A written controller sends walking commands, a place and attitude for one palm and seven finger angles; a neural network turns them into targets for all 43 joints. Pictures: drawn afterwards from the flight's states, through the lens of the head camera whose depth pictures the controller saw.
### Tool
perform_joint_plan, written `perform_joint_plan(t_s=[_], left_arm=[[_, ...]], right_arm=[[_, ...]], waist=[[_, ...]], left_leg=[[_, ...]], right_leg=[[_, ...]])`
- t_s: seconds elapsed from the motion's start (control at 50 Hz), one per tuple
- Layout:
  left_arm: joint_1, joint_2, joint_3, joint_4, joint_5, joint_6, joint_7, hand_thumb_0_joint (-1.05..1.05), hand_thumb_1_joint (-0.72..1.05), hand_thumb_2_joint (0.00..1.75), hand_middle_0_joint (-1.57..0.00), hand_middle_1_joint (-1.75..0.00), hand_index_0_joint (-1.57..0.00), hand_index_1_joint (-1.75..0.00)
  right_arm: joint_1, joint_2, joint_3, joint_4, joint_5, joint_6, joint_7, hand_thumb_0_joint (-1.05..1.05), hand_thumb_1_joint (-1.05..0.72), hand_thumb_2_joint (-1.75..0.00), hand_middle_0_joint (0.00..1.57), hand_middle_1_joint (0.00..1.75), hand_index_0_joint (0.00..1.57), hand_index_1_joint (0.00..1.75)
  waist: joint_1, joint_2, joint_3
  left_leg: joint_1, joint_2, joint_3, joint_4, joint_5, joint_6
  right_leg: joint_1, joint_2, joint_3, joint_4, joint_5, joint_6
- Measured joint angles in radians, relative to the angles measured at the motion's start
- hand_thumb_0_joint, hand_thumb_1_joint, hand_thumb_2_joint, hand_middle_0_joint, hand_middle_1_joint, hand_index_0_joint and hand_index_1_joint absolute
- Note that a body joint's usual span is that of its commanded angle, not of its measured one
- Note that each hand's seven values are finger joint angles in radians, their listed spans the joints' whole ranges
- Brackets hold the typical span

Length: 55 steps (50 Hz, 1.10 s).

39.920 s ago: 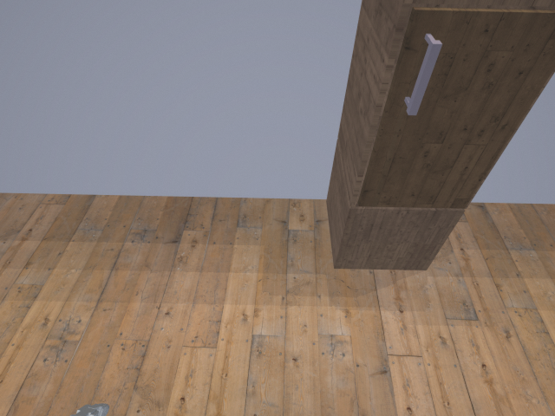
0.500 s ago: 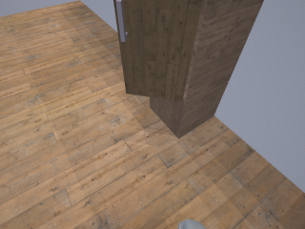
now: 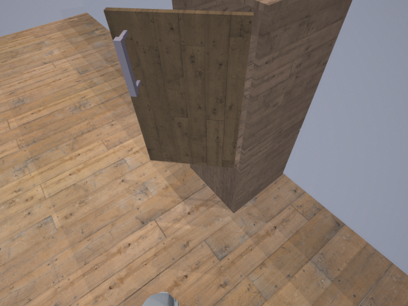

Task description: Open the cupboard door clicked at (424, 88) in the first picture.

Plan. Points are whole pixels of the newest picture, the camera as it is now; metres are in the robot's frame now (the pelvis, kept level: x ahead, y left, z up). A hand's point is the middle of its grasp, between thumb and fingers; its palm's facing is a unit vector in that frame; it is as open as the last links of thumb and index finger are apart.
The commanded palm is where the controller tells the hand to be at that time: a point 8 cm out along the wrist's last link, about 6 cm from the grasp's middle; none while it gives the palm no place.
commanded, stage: come to a stop and stand still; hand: left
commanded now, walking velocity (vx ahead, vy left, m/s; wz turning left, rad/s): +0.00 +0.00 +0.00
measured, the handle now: (129, 65) +0.67 +0.24 +0.11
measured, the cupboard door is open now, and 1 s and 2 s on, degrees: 44 44 44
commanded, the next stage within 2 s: look again from close up in 1.02 s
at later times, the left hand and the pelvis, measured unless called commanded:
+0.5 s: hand out of the picture +0.11 +0.23 -0.18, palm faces +0.01 -0.97 -0.24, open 7.4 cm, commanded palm none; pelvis +0.04 +0.03 -0.02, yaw -3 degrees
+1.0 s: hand out of the picture +0.07 +0.19 -0.19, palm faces +0.01 -0.98 -0.18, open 7.3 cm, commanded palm none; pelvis +0.06 +0.02 -0.01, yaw -2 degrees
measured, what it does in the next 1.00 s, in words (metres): steps on the spot: left foot, then right foot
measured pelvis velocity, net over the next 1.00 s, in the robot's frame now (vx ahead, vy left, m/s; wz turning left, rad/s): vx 0.06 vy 0.02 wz -0.04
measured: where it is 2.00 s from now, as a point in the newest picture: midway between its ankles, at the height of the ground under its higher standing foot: outside the picture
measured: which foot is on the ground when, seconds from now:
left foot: up 0.00-0.14, down 0.16-0.58, up 0.60-0.78, down 0.80-1.00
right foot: down 0.00-0.18, up 0.20-0.54, down 0.56-1.00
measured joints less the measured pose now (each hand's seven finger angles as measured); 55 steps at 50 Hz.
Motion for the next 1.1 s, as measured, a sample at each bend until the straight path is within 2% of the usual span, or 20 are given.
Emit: perform_joint_plan(t_s=[0.1,0.14,0.16,0.2,0.24,0.28,0.34,0.38,0.42,0.46,0.52,0.56,0.6,0.64,0.72,0.78,0.8,0.9,1.02,1.1], left_arm=[[0.046,-0.020,-0.018,0.058,0.004,0.018,-0.003,-0.01,0.93,0.90,-0.20,-0.30,-0.20,-0.30],[0.064,-0.028,-0.026,0.075,0.002,0.033,0.004,-0.01,0.92,0.90,-0.20,-0.30,-0.20,-0.30],[0.074,-0.032,-0.031,0.081,-0.001,0.041,0.009,-0.01,0.92,0.90,-0.20,-0.30,-0.20,-0.30],[0.071,-0.023,-0.036,0.090,-0.005,0.065,0.022,0.00,0.92,0.90,-0.20,-0.30,-0.20,-0.30],[0.054,-0.012,-0.036,0.082,-0.007,0.092,0.026,0.00,0.91,0.90,-0.20,-0.30,-0.20,-0.30],[0.031,-0.008,-0.030,0.063,-0.005,0.114,0.024,0.00,0.91,0.90,-0.20,-0.30,-0.20,-0.30],[-0.008,0.008,-0.010,0.020,-0.003,0.133,0.016,0.00,0.91,0.90,-0.20,-0.30,-0.20,-0.30],[-0.034,0.024,0.004,-0.010,-0.001,0.141,0.010,0.00,0.91,0.90,-0.20,-0.30,-0.20,-0.30],[-0.058,0.037,0.015,-0.039,0.001,0.144,0.006,0.00,0.91,0.90,-0.20,-0.30,-0.20,-0.29],[-0.078,0.048,0.020,-0.062,0.003,0.142,0.002,0.00,0.91,0.90,-0.20,-0.30,-0.20,-0.29],[-0.090,0.058,0.019,-0.085,0.004,0.122,0.000,0.00,0.91,0.90,-0.20,-0.30,-0.20,-0.29],[-0.075,0.072,0.015,-0.093,0.008,0.098,0.003,0.00,0.91,0.90,-0.20,-0.30,-0.20,-0.29],[-0.070,0.051,0.000,-0.072,0.011,0.093,0.009,0.00,0.91,0.90,-0.20,-0.30,-0.20,-0.29],[-0.048,0.030,-0.016,-0.054,0.010,0.091,0.007,0.00,0.91,0.90,-0.20,-0.30,-0.20,-0.29],[-0.021,0.002,-0.030,-0.022,0.007,0.086,0.000,0.00,0.91,0.90,-0.20,-0.30,-0.20,-0.29],[-0.020,0.001,-0.027,0.000,0.002,0.081,0.005,0.00,0.93,0.90,-0.20,-0.30,-0.20,-0.30],[-0.023,0.000,-0.028,0.006,-0.002,0.079,0.005,0.00,0.93,0.90,-0.21,-0.30,-0.20,-0.30],[-0.052,0.012,-0.026,0.033,-0.012,0.090,0.014,0.00,0.92,0.90,-0.20,-0.30,-0.20,-0.30],[-0.049,0.005,-0.034,0.061,-0.012,0.092,0.016,0.00,0.92,0.90,-0.20,-0.30,-0.20,-0.30],[-0.039,-0.002,-0.038,0.072,-0.009,0.089,0.017,0.00,0.92,0.90,-0.20,-0.30,-0.20,-0.30]], right_arm=[[-0.064,-0.019,0.004,-0.013,0.003,0.000,-0.001,0.01,-0.93,-0.90,0.20,0.30,0.19,0.30],[-0.084,-0.024,0.012,-0.020,0.002,-0.007,-0.004,0.01,-0.92,-0.90,0.20,0.30,0.19,0.30],[-0.091,-0.026,0.016,-0.023,0.002,-0.014,-0.007,0.01,-0.92,-0.90,0.20,0.30,0.19,0.30],[-0.112,-0.006,0.021,-0.024,0.003,-0.014,-0.018,0.01,-0.92,-0.90,0.20,0.30,0.19,0.30],[-0.140,0.016,0.027,-0.035,0.003,-0.005,-0.032,0.01,-0.92,-0.90,0.20,0.30,0.19,0.30],[-0.165,0.029,0.027,-0.055,0.003,0.005,-0.046,0.01,-0.91,-0.90,0.20,0.30,0.19,0.30],[-0.188,0.040,0.023,-0.082,-0.001,0.016,-0.054,0.01,-0.91,-0.90,0.20,0.30,0.20,0.30],[-0.192,0.040,0.018,-0.092,-0.002,0.021,-0.056,0.00,-0.91,-0.90,0.20,0.30,0.20,0.30],[-0.189,0.029,0.010,-0.097,-0.005,0.024,-0.055,0.00,-0.91,-0.90,0.20,0.30,0.20,0.30],[-0.179,0.012,0.003,-0.097,-0.010,0.029,-0.049,0.00,-0.91,-0.90,0.20,0.30,0.20,0.30],[-0.147,-0.015,-0.009,-0.089,-0.014,0.041,-0.038,0.00,-0.91,-0.90,0.20,0.30,0.20,0.30],[-0.114,-0.020,-0.015,-0.080,-0.009,0.050,-0.029,0.00,-0.91,-0.90,0.20,0.30,0.20,0.30],[-0.090,-0.041,-0.021,-0.063,-0.005,0.068,-0.017,0.00,-0.91,-0.90,0.20,0.30,0.20,0.30],[-0.058,-0.054,-0.020,-0.047,-0.008,0.076,-0.008,0.01,-0.91,-0.90,0.20,0.30,0.19,0.30],[0.005,-0.057,-0.013,-0.026,-0.004,0.061,0.000,0.01,-0.91,-0.90,0.20,0.30,0.19,0.30],[0.039,-0.052,-0.003,-0.009,-0.001,0.045,-0.007,0.01,-0.91,-0.90,0.20,0.30,0.19,0.30],[0.047,-0.052,0.001,-0.001,0.000,0.037,-0.011,0.01,-0.91,-0.90,0.20,0.30,0.19,0.30],[0.037,-0.006,0.024,0.037,0.004,0.024,-0.034,0.01,-0.91,-0.90,0.20,0.30,0.19,0.30],[0.005,0.033,0.034,0.039,0.009,0.016,-0.041,0.01,-0.91,-0.90,0.20,0.30,0.19,0.30],[-0.005,0.028,0.035,0.047,0.005,0.017,-0.046,0.02,-0.93,-0.90,0.20,0.30,0.20,0.30]], waist=[[0.026,-0.011,0.008],[0.034,-0.011,0.012],[0.036,-0.005,0.008],[0.039,-0.040,0.010],[0.047,-0.067,0.018],[0.044,-0.061,0.028],[0.036,-0.047,0.039],[0.032,-0.038,0.040],[0.025,-0.023,0.039],[0.017,-0.006,0.034],[0.004,0.017,0.017],[0.004,-0.009,-0.009],[0.001,0.014,-0.014],[0.002,0.021,-0.030],[-0.002,0.004,-0.044],[-0.004,0.000,-0.037],[-0.005,0.009,-0.032],[0.010,-0.033,0.005],[0.009,-0.028,0.003],[0.009,-0.024,-0.007]], left_leg=[[0.038,-0.014,0.022,-0.238,0.040,-0.001],[0.096,-0.023,0.025,-0.360,0.164,0.004],[0.121,-0.017,0.025,-0.386,0.217,0.023],[0.128,-0.032,0.041,-0.349,0.107,0.053],[0.129,-0.041,0.061,-0.333,0.056,0.066],[0.128,-0.032,0.070,-0.342,0.066,0.067],[0.123,-0.016,0.077,-0.364,0.085,0.071],[0.119,-0.005,0.082,-0.380,0.099,0.067],[0.113,0.006,0.079,-0.390,0.113,0.061],[0.108,0.015,0.072,-0.396,0.124,0.053],[0.095,0.024,0.057,-0.385,0.130,0.037],[0.074,0.003,0.062,-0.346,0.093,0.023],[0.071,-0.009,0.025,-0.297,-0.030,0.015],[0.083,-0.033,0.000,-0.245,-0.074,0.017],[0.147,-0.059,-0.001,-0.232,-0.070,0.012],[0.234,-0.062,-0.003,-0.370,0.003,0.011],[0.257,-0.056,-0.012,-0.414,0.023,0.021],[0.270,-0.075,-0.005,-0.424,-0.004,0.042],[0.297,-0.071,0.001,-0.443,0.001,0.042],[0.311,-0.073,0.004,-0.455,0.002,0.043]], right_leg=[[0.061,-0.018,-0.002,0.006,-0.052,0.037],[0.067,-0.020,0.000,0.061,-0.101,0.056],[0.062,-0.015,0.001,0.102,-0.133,0.066],[0.042,-0.035,0.021,0.181,-0.204,0.073],[-0.017,-0.035,0.060,0.304,-0.300,0.074],[-0.102,-0.012,0.091,0.472,-0.354,0.072],[-0.218,0.014,0.114,0.668,-0.337,0.074],[-0.270,0.019,0.123,0.727,-0.303,0.078],[-0.284,0.016,0.123,0.705,-0.284,0.078],[-0.263,0.006,0.115,0.615,-0.270,0.073],[-0.174,-0.005,0.096,0.390,-0.211,0.061],[-0.103,-0.028,0.111,0.210,-0.170,0.046],[-0.098,-0.020,0.105,0.218,-0.126,0.049],[-0.074,-0.019,0.108,0.184,-0.096,0.053],[-0.032,-0.020,0.114,0.108,-0.060,0.054],[-0.035,-0.013,0.103,0.115,-0.070,0.058],[-0.042,-0.005,0.094,0.130,-0.081,0.060],[-0.038,-0.024,0.100,0.141,-0.090,0.071],[-0.009,-0.020,0.105,0.108,-0.077,0.071],[0.005,-0.021,0.108,0.094,-0.073,0.072]])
